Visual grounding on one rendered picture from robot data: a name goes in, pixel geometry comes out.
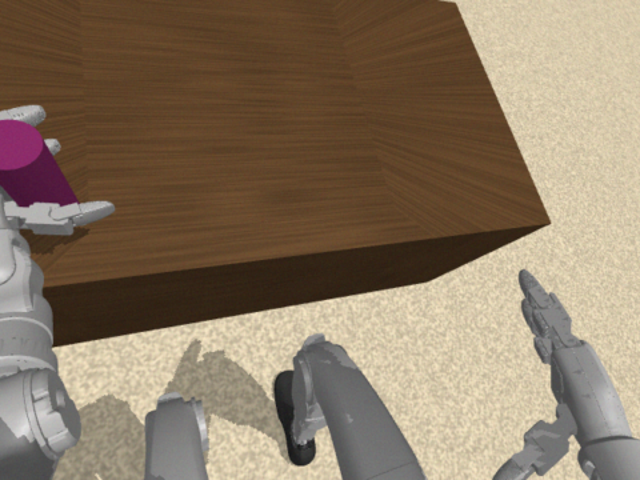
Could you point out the right robot hand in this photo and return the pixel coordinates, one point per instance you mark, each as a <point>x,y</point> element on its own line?
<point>588,404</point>

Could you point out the right robot foot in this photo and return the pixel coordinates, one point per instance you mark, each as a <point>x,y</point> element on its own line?
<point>300,455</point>

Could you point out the left robot arm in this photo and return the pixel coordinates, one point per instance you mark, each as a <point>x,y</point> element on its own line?
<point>38,420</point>

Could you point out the right robot arm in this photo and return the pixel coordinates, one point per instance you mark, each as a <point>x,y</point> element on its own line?
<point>611,458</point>

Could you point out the can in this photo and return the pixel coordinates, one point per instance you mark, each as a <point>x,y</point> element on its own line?
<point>28,171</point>

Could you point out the left robot hand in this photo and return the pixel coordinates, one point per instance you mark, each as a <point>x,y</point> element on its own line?
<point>46,218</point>

